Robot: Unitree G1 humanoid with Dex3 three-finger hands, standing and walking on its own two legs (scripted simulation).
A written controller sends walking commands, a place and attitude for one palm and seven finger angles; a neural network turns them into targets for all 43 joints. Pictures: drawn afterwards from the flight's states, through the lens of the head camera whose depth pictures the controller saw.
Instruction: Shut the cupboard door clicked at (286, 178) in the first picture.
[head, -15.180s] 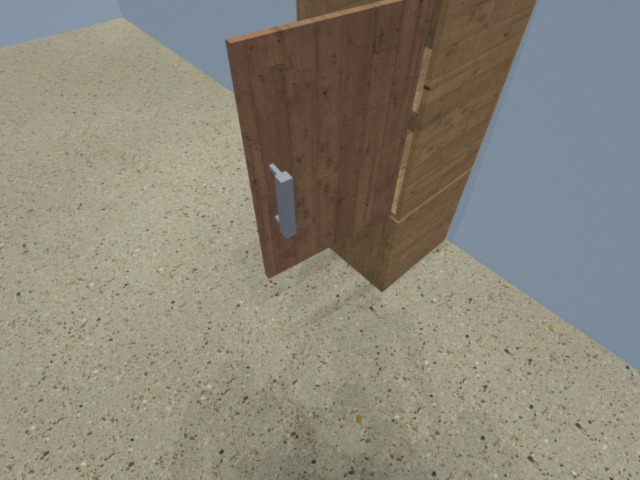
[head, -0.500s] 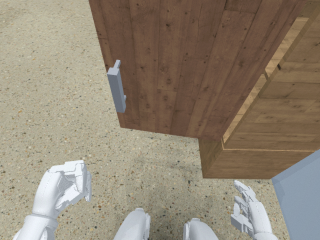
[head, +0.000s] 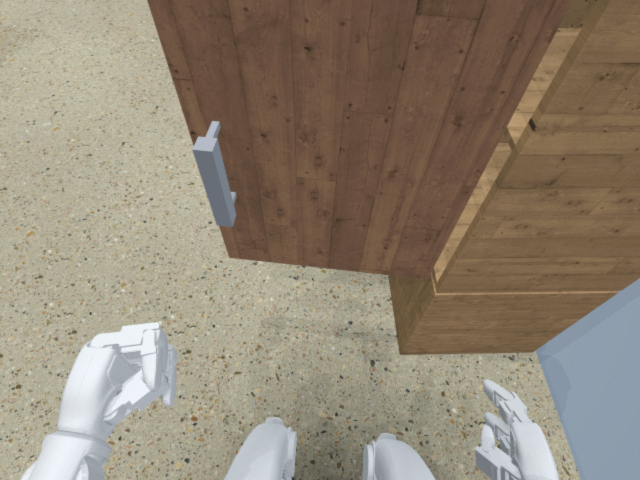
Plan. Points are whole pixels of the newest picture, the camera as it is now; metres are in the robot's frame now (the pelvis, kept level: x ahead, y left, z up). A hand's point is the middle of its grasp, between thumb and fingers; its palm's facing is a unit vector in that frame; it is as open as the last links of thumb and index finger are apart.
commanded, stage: bring the fist close to the handle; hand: left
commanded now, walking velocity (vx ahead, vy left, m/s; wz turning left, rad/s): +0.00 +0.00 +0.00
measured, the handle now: (220, 176) +0.51 +0.19 +0.05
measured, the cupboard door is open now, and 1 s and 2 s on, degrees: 82 82 79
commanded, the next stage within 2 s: push the door shut along its arc in 1.48 s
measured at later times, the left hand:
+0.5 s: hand (192, 315) +0.29 +0.17 +0.05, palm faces -0.09 -1.00 -0.01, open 3.1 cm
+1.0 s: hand (222, 246) +0.39 +0.16 +0.05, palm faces -0.05 -1.00 -0.02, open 3.1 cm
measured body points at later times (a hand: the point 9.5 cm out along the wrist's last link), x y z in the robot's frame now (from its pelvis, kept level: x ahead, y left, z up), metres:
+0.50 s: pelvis +0.00 +0.00 +0.00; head +0.08 +0.01 +0.45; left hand +0.29 +0.23 +0.05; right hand +0.17 -0.24 -0.08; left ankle +0.04 +0.09 -0.62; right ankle +0.03 -0.10 -0.62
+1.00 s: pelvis +0.01 +0.00 +0.01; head +0.10 +0.01 +0.45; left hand +0.38 +0.21 +0.05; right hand +0.13 -0.25 -0.10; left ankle +0.04 +0.09 -0.62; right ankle +0.03 -0.10 -0.62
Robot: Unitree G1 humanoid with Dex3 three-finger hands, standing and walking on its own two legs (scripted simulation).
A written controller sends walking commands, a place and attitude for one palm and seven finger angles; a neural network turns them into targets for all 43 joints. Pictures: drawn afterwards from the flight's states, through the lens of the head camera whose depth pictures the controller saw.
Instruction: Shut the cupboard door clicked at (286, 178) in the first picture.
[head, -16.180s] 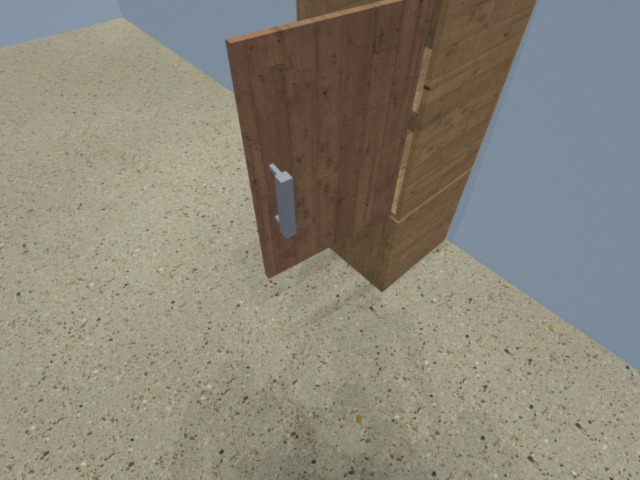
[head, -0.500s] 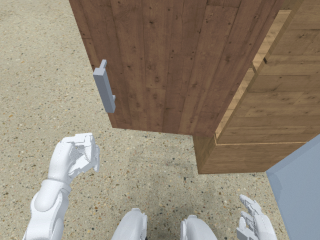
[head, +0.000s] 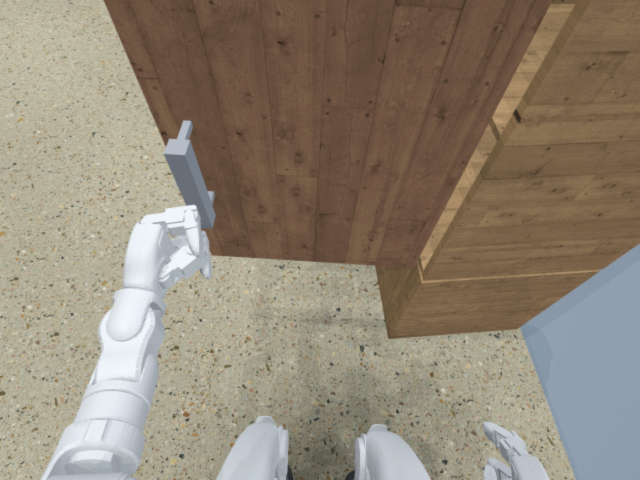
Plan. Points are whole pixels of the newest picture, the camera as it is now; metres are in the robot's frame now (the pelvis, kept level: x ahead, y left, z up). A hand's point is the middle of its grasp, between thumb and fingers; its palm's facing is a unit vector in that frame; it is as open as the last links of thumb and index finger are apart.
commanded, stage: bring the fist close to the handle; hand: left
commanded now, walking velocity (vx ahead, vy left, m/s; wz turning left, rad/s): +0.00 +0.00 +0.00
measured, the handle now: (196, 177) +0.50 +0.19 +0.04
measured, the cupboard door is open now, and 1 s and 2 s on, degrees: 82 79 65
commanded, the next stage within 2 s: push the door shut along its arc in 0.48 s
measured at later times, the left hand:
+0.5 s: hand (208, 241) +0.40 +0.16 +0.04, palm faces -0.01 -1.00 -0.04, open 3.1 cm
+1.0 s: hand (218, 210) +0.44 +0.15 +0.04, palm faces -0.13 -0.99 -0.04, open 3.1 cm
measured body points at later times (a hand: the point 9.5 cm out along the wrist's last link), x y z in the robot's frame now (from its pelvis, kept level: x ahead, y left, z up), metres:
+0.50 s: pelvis +0.00 -0.01 +0.00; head +0.10 -0.01 +0.44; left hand +0.39 +0.21 +0.04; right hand +0.09 -0.27 -0.12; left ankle +0.03 +0.09 -0.63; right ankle +0.02 -0.10 -0.63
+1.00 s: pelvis -0.01 -0.01 -0.01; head +0.11 +0.00 +0.42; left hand +0.45 +0.20 +0.04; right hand +0.07 -0.27 -0.13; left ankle +0.03 +0.09 -0.63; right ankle +0.02 -0.10 -0.63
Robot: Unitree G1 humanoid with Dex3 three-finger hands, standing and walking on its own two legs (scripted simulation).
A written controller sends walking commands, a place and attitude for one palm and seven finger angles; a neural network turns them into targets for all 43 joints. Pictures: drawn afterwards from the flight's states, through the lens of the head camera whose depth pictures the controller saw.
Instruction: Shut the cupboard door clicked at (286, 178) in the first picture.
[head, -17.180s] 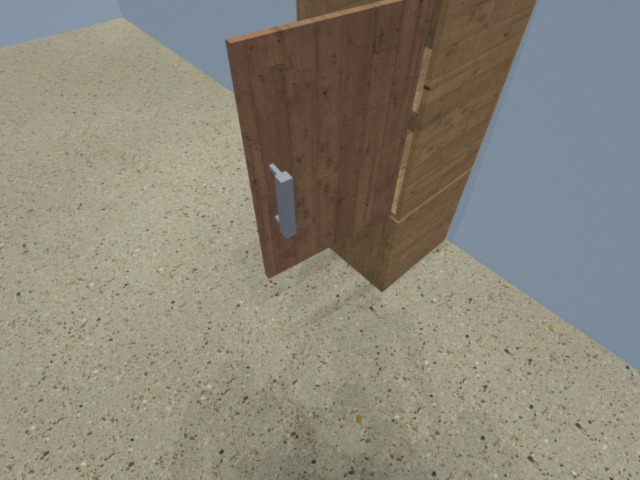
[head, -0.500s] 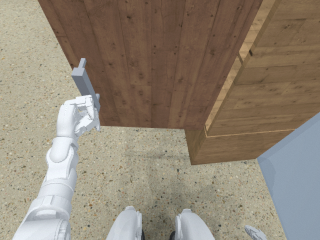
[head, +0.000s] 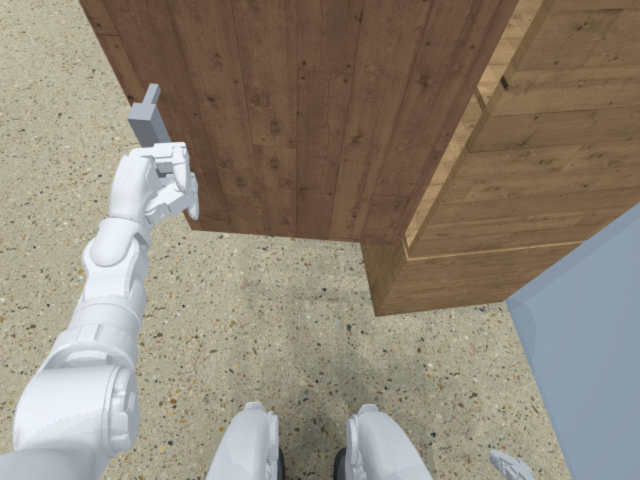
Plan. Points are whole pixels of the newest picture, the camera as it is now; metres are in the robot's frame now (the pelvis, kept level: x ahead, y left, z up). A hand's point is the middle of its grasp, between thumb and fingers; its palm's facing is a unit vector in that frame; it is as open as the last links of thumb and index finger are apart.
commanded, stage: push the door shut along its arc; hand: left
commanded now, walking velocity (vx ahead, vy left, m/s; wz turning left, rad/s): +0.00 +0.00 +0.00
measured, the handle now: (167, 146) +0.53 +0.20 +0.05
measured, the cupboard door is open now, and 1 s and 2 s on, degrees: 79 65 54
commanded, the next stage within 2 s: pull the fist back off the door in 1.40 s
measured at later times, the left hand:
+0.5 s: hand (216, 155) +0.51 +0.13 +0.05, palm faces -0.25 -0.97 -0.02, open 3.1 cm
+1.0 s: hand (249, 122) +0.57 +0.09 +0.05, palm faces -0.37 -0.93 -0.01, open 3.1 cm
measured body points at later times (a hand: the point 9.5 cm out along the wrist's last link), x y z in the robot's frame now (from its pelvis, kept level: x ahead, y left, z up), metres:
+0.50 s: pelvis +0.00 +0.01 -0.01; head +0.14 +0.03 +0.41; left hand +0.52 +0.18 +0.05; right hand +0.01 -0.26 -0.12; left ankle +0.04 +0.09 -0.62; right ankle +0.03 -0.09 -0.62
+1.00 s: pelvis +0.00 +0.01 -0.03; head +0.18 +0.03 +0.38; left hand +0.58 +0.14 +0.06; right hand -0.03 -0.26 -0.13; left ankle +0.04 +0.09 -0.62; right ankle +0.03 -0.09 -0.62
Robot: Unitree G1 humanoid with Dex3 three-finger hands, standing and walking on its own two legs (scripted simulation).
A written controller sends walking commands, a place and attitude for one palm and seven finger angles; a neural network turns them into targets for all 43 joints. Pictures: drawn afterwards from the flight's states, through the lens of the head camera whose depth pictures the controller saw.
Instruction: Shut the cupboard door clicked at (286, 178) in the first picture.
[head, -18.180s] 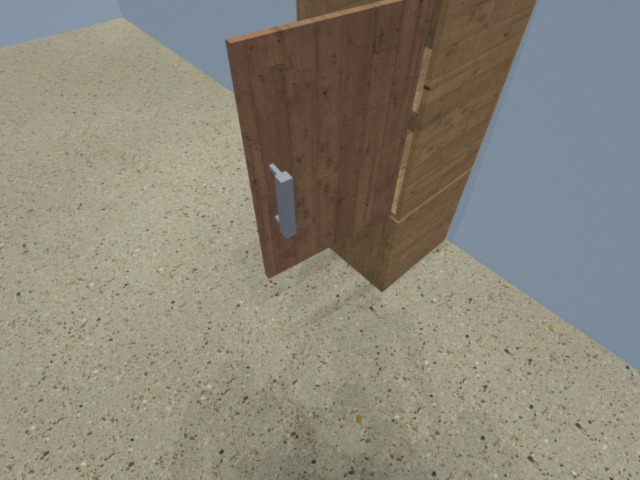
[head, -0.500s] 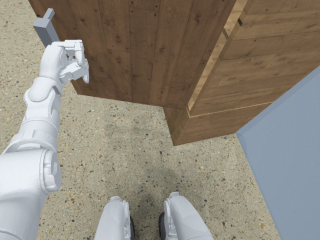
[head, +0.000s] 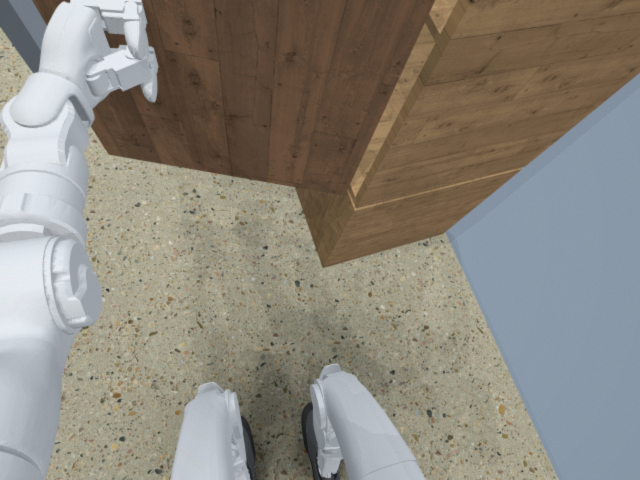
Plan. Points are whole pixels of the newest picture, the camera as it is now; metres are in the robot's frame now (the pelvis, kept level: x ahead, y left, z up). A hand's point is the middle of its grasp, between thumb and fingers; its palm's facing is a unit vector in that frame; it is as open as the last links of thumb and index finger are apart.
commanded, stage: push the door shut along its arc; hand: left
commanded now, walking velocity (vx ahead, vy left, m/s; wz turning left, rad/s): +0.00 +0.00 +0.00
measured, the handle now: (47, 35) +0.61 +0.21 +0.08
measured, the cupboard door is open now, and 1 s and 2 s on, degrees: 65 54 54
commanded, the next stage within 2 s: pull the fist back off the door in 0.40 s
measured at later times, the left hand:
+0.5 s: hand (165, 43) +0.59 +0.09 +0.09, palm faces -0.38 -0.92 -0.02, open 3.4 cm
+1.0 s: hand (172, 50) +0.58 +0.09 +0.09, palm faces +0.05 -1.00 -0.03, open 3.1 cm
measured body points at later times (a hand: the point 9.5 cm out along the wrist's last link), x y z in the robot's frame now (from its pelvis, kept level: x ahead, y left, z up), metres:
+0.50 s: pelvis +0.00 -0.01 -0.01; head +0.20 +0.03 +0.39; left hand +0.61 +0.15 +0.09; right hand -0.03 -0.28 -0.10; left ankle +0.04 +0.09 -0.59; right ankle +0.04 -0.10 -0.59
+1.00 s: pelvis +0.02 -0.02 +0.03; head +0.19 -0.01 +0.44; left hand +0.57 +0.14 +0.09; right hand -0.03 -0.25 -0.08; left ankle +0.04 +0.09 -0.59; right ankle +0.04 -0.10 -0.59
